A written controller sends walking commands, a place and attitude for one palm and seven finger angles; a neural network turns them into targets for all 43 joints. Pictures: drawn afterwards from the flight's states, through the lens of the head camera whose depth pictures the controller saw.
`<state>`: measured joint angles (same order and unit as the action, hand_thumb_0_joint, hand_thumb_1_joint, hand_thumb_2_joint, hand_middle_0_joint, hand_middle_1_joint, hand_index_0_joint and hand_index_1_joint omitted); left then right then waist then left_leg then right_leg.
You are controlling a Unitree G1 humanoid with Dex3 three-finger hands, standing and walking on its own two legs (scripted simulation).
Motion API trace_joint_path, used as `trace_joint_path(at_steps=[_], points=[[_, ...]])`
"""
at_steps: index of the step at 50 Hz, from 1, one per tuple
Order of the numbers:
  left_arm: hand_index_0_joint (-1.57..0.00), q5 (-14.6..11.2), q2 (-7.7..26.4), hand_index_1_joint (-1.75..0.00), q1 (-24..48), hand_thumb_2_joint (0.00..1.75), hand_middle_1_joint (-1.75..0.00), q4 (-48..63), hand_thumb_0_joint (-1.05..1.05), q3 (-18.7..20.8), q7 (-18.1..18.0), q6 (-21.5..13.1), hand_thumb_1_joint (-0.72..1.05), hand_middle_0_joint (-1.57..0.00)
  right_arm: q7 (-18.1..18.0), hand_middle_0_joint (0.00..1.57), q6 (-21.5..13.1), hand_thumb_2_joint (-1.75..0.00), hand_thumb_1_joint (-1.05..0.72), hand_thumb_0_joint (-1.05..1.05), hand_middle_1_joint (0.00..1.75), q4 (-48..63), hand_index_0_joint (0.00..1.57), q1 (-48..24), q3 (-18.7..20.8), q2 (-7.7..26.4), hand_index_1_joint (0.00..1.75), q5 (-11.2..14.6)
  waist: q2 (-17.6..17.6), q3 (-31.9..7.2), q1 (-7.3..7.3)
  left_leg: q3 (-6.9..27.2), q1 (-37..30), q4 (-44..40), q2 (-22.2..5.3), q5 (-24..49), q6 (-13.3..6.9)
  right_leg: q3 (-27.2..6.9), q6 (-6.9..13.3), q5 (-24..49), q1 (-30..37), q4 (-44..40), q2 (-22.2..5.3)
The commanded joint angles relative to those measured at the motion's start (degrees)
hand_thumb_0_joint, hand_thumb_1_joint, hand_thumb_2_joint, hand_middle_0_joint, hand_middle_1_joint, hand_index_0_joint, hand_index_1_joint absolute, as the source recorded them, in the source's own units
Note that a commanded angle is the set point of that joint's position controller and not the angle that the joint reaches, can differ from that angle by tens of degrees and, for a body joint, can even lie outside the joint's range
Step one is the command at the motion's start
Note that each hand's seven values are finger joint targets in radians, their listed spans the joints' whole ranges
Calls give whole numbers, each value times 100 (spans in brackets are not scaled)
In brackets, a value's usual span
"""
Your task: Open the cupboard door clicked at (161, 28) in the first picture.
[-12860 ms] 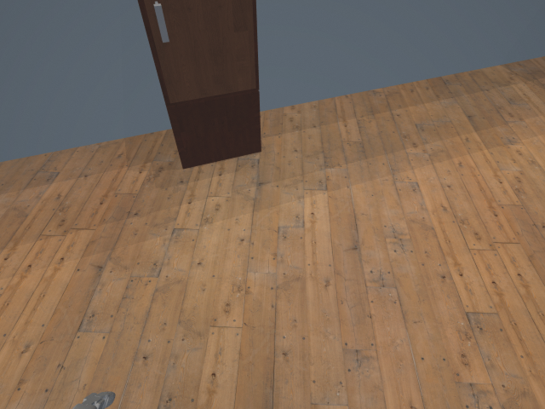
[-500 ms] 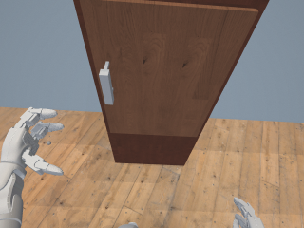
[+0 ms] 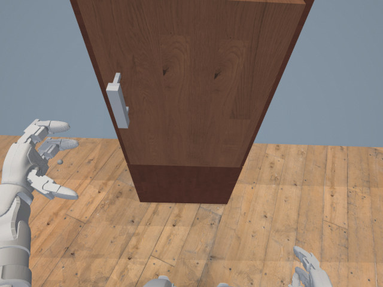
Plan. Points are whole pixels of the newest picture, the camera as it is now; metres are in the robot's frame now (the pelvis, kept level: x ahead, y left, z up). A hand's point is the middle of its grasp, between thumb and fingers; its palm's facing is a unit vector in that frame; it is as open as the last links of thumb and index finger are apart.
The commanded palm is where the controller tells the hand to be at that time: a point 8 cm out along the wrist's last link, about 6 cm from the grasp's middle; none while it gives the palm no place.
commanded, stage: move the hooked fingers beside the handle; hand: left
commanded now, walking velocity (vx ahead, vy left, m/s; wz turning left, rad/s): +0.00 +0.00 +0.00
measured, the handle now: (120, 101) +0.53 +0.21 +0.06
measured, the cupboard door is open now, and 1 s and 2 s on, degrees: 0 0 0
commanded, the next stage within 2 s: none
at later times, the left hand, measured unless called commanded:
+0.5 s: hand (77, 138) +0.39 +0.27 +0.07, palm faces +0.04 -1.00 -0.01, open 14.0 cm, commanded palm +0.36 +0.32 +0.07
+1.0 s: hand (83, 122) +0.44 +0.28 +0.06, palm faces +0.03 -1.00 +0.01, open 14.0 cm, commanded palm +0.42 +0.32 +0.06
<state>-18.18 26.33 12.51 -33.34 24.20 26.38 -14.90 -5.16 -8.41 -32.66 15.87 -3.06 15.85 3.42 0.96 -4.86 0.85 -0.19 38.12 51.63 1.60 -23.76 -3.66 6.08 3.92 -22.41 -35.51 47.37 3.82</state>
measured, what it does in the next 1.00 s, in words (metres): stands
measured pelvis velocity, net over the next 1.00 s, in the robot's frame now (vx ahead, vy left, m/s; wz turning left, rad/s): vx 0.01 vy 0.03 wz -0.03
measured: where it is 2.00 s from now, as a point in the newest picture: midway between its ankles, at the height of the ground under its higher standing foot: outside the picture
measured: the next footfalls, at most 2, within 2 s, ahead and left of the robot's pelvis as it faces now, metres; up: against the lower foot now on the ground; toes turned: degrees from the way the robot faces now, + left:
none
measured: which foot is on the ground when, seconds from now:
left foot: down 0.00-1.00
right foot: down 0.00-1.00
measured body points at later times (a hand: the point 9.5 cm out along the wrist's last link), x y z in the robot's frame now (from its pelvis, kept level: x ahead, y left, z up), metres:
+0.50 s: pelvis +0.01 +0.00 +0.00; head +0.08 +0.02 +0.44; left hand +0.38 +0.32 +0.07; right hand +0.10 -0.26 -0.10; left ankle +0.02 +0.08 -0.69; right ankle +0.01 -0.08 -0.69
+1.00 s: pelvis +0.01 +0.03 -0.01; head +0.10 +0.06 +0.43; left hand +0.44 +0.33 +0.06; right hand +0.06 -0.24 -0.11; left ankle +0.02 +0.08 -0.69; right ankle +0.01 -0.08 -0.69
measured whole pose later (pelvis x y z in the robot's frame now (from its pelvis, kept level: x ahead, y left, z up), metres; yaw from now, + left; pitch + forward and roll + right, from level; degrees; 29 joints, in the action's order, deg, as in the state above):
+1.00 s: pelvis +0.01 +0.03 -0.01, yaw -2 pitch +16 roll -4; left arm -11.9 30.1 36.9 -57.7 23.9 22.6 -21.5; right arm -3.2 0.2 -34.7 20.6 -2.3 16.0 2.4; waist 0.7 -5.9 5.1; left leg -1.5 46.4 55.5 1.7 -25.5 -5.6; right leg 5.0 1.9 -23.1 -43.5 50.2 3.5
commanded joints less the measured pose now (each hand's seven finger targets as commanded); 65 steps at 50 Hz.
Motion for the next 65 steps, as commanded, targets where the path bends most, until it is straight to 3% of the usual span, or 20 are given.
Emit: trace_joint_path(at_steps=[1,6,8,9,14,19,24,27,30,33,37,39,45,48,52,56,58,59,63,65], points=[[-30,-170,1623,-120,1548,30,-120,854,0,476,56,-387,-50,-30,-25,20,-173,-90,-90,0,30,680,20,40,376,879,30,5,353,-1516,8,323,-545,-760,-132,1306,142,-735,-200,1217,896,-644,-251],[-30,-115,1742,-120,1913,30,-120,573,0,534,0,-451,-50,-30,2,20,-83,-90,-90,0,30,650,20,177,412,909,30,7,192,-1604,59,290,-427,-691,-138,1277,110,-803,-233,1244,877,-615,-257],[-30,-91,1802,-120,1876,30,-120,572,0,581,-9,-513,-50,-30,18,20,-49,-90,-90,0,30,672,20,232,424,907,30,5,243,-1793,14,276,-472,-673,-137,1448,104,-815,-220,1439,977,-545,-238],[-30,-59,1734,-120,2066,30,-120,557,0,461,-9,-538,-50,-30,19,20,-30,-90,-90,0,30,646,20,246,419,908,30,7,398,-1765,72,267,-504,-672,-135,1437,109,-795,-222,1422,874,-533,-238],[-30,-8,1951,-120,2439,30,-120,365,0,624,-66,-680,-50,-30,25,20,76,-90,-90,0,30,565,20,365,434,920,30,-4,375,-1882,89,283,-498,-653,-146,1491,102,-799,-221,1469,899,-496,-220],[-30,43,1803,-120,2493,30,-120,297,0,487,-92,-735,-50,-30,39,20,155,-90,-90,0,30,514,20,480,483,920,30,-12,466,-2123,110,306,-803,-633,-180,1832,118,-733,-220,1678,794,-440,-178],[-30,138,1853,-120,2830,30,-120,-293,0,456,-160,-627,-50,-30,42,20,290,-90,-90,0,30,468,20,566,460,964,30,-11,258,-1725,205,327,-540,-659,-195,1649,125,-667,-220,1511,549,-434,-164],[-30,157,1988,-120,2954,30,-120,-262,0,568,-197,-700,-50,-30,66,20,342,-90,-90,0,30,529,20,598,470,961,30,-30,456,-1906,127,334,-639,-616,-183,1851,144,-673,-180,1619,597,-372,-151],[-30,231,1977,-120,3187,30,-120,-401,0,512,-214,-809,-50,-30,78,20,407,-90,-90,0,30,469,20,684,477,968,30,-47,382,-2079,205,367,-814,-554,-227,2011,166,-645,-205,1638,436,-318,-129],[-30,248,1914,-120,3507,30,-120,-403,0,414,-201,-935,-50,-30,97,20,450,-90,-90,0,30,413,20,724,491,979,30,-60,634,-2200,256,430,-1080,-505,-260,2230,233,-594,-182,1601,199,-252,-100],[-30,289,1897,-120,3823,30,-120,-836,0,311,-162,-909,-50,-30,87,20,540,-90,-90,0,30,363,20,775,476,1019,30,-58,515,-2010,358,472,-930,-473,-261,2040,213,-560,-171,1408,-2,-249,-90],[-30,356,1856,-120,3972,30,-120,-897,0,205,-157,-903,-50,-30,92,20,589,-90,-90,0,30,350,20,813,481,1032,30,-66,743,-2110,355,538,-1146,-491,-289,2155,281,-515,-170,1308,-209,-217,-92],[-30,454,1887,-120,4593,30,-120,-1214,0,136,-309,-1019,-50,-30,115,20,702,-90,-90,0,30,236,20,952,490,1088,30,-107,689,-2134,468,763,-1380,-464,-361,2113,403,-418,-156,960,-695,-156,-66],[-30,517,1997,-120,4720,30,-120,-1136,0,215,-420,-1135,-50,-30,145,20,749,-90,-90,0,30,214,20,1028,501,1111,30,-144,962,-2433,397,916,-1762,-461,-407,2503,521,-379,-135,916,-867,-82,-54],[-30,563,2090,-120,4650,30,-120,-1711,0,323,-505,-1069,-50,-30,163,20,869,-90,-90,0,30,162,20,1135,484,1139,30,-169,482,-2246,466,851,-1354,-393,-390,2413,443,-371,-155,995,-763,-81,-31],[-30,705,2259,-120,5065,30,-120,-1973,0,259,-513,-1025,-50,-30,162,20,974,-90,-90,0,30,173,20,1178,451,1180,30,-169,659,-2029,557,829,-1124,-420,-387,1988,429,-380,-156,826,-909,-74,-44],[-30,741,2375,-120,5346,30,-120,-1687,0,307,-527,-1171,-50,-30,167,20,999,-90,-90,0,30,166,20,1244,465,1185,30,-203,983,-2425,528,920,-1538,-352,-428,2427,510,-366,-138,892,-1036,12,-27],[-30,735,2146,-120,5475,30,-120,-1547,0,110,-525,-1234,-50,-30,181,20,1012,-90,-90,0,30,149,20,1251,471,1159,30,-216,1161,-2561,589,966,-1792,-321,-456,2630,546,-365,-149,908,-1180,5,-22],[-30,715,2181,-120,5745,30,-120,-1807,0,176,-584,-1302,-50,-30,195,20,1070,-90,-90,0,30,-15,20,1380,498,1209,30,-250,1031,-2546,689,1153,-1924,-296,-537,2596,595,-324,-162,788,-1471,46,3],[-30,734,1866,-120,5699,30,-120,-2123,0,-72,-585,-1170,-50,-30,212,20,1105,-90,-90,0,30,-37,20,1414,485,1204,30,-243,968,-2355,751,1167,-1795,-339,-528,2366,575,-301,-166,705,-1562,23,-11]])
